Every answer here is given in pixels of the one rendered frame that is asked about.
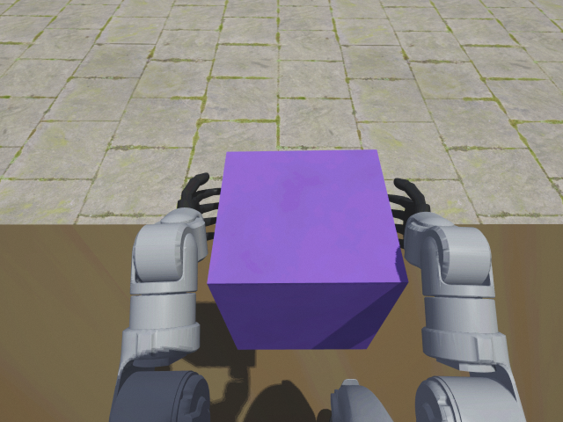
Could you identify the right robot shin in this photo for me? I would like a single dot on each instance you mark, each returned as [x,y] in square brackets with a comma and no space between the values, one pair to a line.
[349,382]

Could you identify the robot left upper arm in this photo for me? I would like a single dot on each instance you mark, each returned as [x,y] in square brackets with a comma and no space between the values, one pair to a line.
[163,396]

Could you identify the robot right hand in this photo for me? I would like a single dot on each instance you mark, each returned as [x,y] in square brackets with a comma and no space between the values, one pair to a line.
[412,206]

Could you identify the carton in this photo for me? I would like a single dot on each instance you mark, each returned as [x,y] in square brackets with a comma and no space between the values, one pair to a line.
[305,252]

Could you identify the robot right upper arm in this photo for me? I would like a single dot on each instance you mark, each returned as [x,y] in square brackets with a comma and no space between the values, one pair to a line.
[465,399]

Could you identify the right robot forearm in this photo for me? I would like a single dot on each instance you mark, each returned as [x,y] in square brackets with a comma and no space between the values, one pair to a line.
[456,268]

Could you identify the left robot forearm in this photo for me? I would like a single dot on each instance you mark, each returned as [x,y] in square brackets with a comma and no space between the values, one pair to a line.
[164,267]

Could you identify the robot left hand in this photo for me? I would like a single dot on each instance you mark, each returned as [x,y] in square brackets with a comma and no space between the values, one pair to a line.
[190,198]

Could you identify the robot right thigh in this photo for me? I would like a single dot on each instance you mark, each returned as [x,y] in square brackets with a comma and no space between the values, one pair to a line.
[355,403]

